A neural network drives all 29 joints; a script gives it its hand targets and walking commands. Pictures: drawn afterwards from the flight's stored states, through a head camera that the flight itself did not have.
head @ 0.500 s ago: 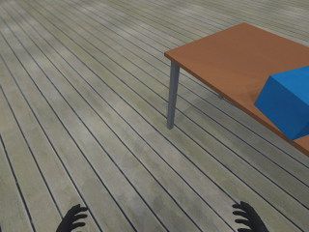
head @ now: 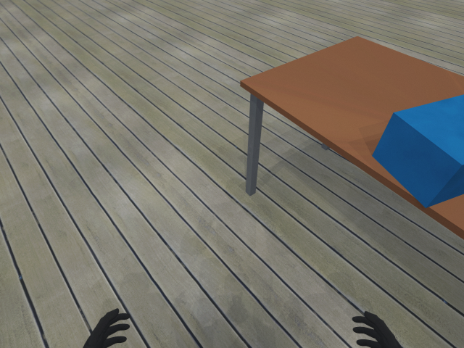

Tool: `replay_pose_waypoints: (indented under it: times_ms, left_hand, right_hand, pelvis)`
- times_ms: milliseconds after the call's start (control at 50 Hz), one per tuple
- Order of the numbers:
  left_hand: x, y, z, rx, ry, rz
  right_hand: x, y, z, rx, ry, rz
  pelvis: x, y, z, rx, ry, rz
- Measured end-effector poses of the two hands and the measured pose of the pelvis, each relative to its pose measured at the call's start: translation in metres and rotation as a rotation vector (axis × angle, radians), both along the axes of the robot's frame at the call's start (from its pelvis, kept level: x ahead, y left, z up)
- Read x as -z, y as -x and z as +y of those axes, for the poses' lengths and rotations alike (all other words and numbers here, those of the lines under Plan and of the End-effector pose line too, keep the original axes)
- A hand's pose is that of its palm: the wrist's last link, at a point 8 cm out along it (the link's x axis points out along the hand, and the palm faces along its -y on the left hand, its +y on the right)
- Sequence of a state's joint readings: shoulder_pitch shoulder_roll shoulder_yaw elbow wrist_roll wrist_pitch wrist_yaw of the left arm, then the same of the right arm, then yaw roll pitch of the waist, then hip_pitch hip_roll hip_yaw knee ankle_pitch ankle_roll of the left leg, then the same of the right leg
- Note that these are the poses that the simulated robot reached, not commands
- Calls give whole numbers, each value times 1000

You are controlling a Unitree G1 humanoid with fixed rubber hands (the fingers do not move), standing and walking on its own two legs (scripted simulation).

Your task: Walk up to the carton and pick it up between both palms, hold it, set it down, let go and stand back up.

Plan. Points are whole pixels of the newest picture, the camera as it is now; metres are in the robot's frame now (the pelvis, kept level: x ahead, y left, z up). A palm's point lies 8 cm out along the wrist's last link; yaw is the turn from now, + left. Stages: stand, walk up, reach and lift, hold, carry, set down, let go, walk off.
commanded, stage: stand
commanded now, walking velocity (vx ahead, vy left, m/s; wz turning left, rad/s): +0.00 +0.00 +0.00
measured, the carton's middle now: (453, 146) +0.59 -0.55 -0.01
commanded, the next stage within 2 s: walk up in 0.08 s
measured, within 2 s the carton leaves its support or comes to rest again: neither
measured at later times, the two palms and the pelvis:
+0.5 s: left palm out of the picture +0.15 +0.23 -0.07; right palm out of the picture +0.07 -0.33 -0.09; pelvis +0.01 -0.02 +0.00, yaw -11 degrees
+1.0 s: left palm (178, 271) +0.31 +0.13 -0.13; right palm out of the picture +0.16 -0.40 -0.07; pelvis +0.15 -0.10 -0.02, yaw -26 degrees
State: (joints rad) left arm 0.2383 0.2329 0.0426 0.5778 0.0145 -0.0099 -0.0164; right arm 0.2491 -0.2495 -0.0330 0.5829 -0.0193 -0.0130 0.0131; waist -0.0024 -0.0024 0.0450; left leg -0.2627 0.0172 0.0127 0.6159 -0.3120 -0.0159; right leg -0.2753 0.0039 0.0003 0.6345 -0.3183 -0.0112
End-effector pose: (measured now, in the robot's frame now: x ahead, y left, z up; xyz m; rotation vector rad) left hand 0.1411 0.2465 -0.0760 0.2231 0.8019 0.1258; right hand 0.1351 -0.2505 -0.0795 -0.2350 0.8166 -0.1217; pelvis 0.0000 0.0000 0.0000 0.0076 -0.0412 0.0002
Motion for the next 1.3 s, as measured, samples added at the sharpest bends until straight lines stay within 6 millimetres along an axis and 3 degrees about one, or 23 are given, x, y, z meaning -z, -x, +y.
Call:
replay_pose_waypoints:
  times_ms: [340,380,440,520,600,660,700,840,900,960,1040,1080,1160,1220,1300]
  left_hand:
    - [3,7,2,30,-8,27]
    - [6,10,1,84,-36,88]
    - [4,4,-3,163,-81,157]
    - [-4,-20,-19,225,-104,178]
    - [-3,-52,-47,276,-150,136]
    - [7,-61,-61,264,-187,113]
    - [11,-61,-69,244,-186,132]
    - [16,-76,-92,249,-156,190]
    - [24,-99,-99,279,-131,207]
    - [38,-137,-106,326,-106,203]
    - [56,-205,-128,449,-98,180]
    - [52,-237,-149,518,-101,156]
    - [23,-300,-193,613,-91,84]
    - [6,-336,-227,684,-89,55]
    - [-3,-365,-275,765,-88,53]
  right_hand:
    - [-1,7,-6,-5,29,-4]
    - [-2,13,-20,24,66,-27]
    - [0,38,-51,109,109,-6]
    - [10,75,-93,213,132,76]
    - [33,88,-135,295,119,106]
    - [50,77,-147,309,76,110]
    - [49,60,-145,297,40,89]
    - [9,-6,-141,244,20,-41]
    - [-4,-22,-146,274,41,-66]
    - [-9,-29,-149,327,78,-73]
    - [1,-8,-150,451,140,-33]
    - [7,15,-145,530,139,34]
    - [5,52,-132,651,102,163]
    - [3,65,-127,707,69,217]
    - [10,69,-130,747,20,267]
  pelvis:
    - [1,1,0,38,-10,0]
    - [3,0,-2,87,-17,3]
    - [2,-4,-11,135,-20,0]
    - [2,-14,-30,202,-30,-11]
    - [17,-30,-58,263,-29,-26]
    - [30,-40,-76,294,9,-39]
    - [29,-47,-83,306,18,-40]
    - [12,-85,-98,364,31,-30]
    - [10,-107,-100,398,36,-22]
    - [16,-133,-101,431,37,-14]
    - [30,-166,-101,493,-10,-32]
    - [28,-179,-104,519,-2,-36]
    - [10,-200,-116,572,6,-40]
    - [0,-211,-127,612,-5,-37]
    - [-3,-226,-145,660,-14,-28]
